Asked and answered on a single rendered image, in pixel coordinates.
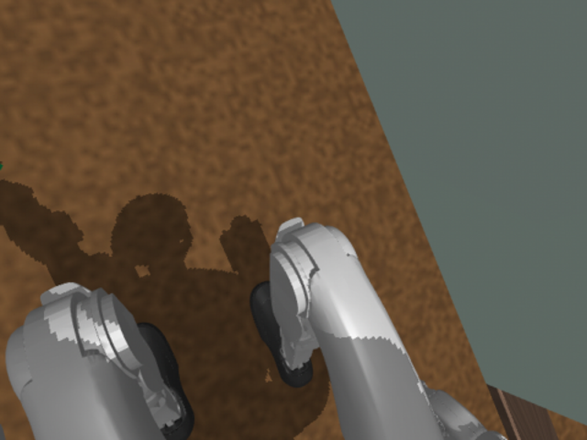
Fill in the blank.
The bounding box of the right robot foot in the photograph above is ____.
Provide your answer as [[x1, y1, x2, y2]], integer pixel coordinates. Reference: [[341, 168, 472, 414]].
[[249, 281, 313, 388]]

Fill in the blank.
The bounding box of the left robot foot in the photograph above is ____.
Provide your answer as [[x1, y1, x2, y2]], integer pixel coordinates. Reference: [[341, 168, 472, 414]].
[[137, 323, 194, 440]]

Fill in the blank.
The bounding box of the right robot hand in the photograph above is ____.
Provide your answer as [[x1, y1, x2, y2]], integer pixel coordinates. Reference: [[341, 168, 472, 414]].
[[420, 380, 488, 440]]

